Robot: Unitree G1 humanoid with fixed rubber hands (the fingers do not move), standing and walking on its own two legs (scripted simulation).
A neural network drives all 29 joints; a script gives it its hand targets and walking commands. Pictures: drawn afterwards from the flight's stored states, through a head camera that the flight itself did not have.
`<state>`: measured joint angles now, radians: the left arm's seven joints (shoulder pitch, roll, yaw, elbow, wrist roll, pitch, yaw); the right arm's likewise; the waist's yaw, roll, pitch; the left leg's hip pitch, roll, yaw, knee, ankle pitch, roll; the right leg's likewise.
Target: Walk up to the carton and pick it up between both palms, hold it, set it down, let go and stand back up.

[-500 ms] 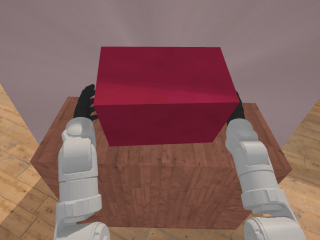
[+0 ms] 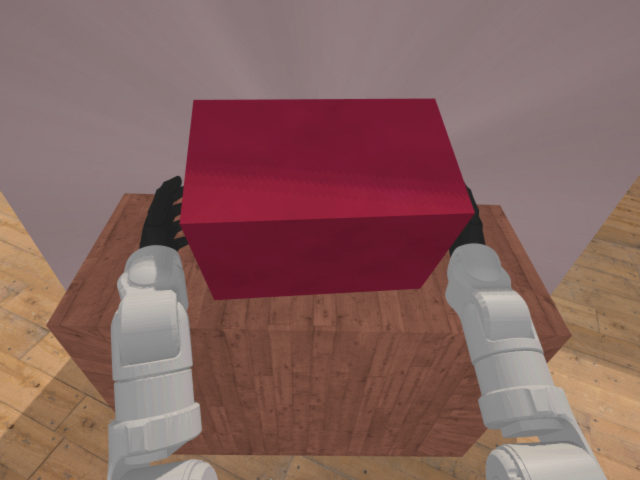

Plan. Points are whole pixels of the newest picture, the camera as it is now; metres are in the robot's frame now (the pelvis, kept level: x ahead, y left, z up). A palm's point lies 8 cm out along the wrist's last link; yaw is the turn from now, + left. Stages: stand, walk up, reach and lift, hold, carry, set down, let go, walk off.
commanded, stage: hold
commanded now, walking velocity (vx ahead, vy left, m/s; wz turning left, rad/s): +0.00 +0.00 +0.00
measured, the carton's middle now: (319, 204) +0.39 +0.01 +0.18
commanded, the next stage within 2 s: set down in 1.62 s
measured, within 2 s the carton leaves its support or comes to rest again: neither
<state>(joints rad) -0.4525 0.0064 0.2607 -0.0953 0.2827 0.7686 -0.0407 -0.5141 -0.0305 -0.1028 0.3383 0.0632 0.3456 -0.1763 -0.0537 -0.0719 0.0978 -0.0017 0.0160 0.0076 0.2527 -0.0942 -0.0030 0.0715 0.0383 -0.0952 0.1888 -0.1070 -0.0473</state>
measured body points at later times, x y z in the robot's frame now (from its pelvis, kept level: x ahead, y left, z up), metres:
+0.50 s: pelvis +0.00 +0.00 +0.00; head -0.02 +0.04 +0.45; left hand +0.35 +0.19 +0.16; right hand +0.36 -0.17 +0.16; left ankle +0.04 +0.12 -0.75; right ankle +0.01 -0.08 -0.75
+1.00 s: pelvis +0.00 +0.00 +0.00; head -0.01 +0.03 +0.45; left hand +0.37 +0.19 +0.17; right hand +0.38 -0.16 +0.16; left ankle +0.04 +0.12 -0.75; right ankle +0.01 -0.08 -0.75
